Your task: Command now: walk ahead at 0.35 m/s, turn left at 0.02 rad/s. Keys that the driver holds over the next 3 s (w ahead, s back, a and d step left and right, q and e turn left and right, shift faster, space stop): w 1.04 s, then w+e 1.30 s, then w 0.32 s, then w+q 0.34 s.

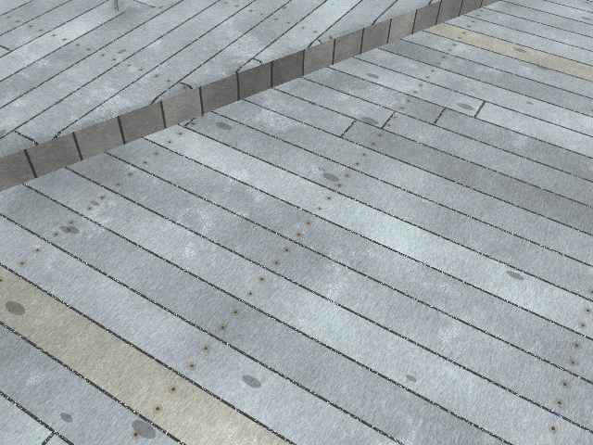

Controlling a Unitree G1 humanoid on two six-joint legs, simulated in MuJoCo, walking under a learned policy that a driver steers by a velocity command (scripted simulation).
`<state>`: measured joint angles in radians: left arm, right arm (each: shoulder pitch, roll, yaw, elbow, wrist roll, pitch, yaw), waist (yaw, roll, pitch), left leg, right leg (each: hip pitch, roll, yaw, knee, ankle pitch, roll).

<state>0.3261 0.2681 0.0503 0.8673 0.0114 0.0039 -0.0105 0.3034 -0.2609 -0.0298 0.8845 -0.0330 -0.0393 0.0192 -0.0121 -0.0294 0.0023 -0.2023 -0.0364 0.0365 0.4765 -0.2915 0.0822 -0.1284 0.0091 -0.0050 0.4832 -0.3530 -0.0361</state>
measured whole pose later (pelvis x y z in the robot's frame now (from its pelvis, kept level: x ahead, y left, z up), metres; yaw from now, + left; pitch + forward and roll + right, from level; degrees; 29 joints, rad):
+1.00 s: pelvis +0.52 -0.03 -0.02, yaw +0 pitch +1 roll -1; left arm 0.48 0.20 0.03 1.04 0.02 -0.08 0.01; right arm -0.01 -0.19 -0.02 0.85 -0.04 -0.08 0.02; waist 0.06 0.00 0.07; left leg -0.45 -0.01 0.10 0.50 -0.08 0.11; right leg 0.08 0.04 -0.06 0.43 -0.44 -0.06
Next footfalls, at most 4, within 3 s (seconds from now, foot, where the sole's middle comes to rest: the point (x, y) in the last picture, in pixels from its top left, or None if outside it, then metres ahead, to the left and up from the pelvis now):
0.44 right None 0.36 -0.12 -0.77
0.98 left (276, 387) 0.68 0.05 -0.77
1.54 right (354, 299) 0.94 -0.16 -0.77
2.08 left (337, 205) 1.29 -0.14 -0.77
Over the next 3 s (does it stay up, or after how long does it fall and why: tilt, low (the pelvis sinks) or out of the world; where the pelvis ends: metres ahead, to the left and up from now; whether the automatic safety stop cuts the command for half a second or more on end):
stays up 1.41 -0.48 0.00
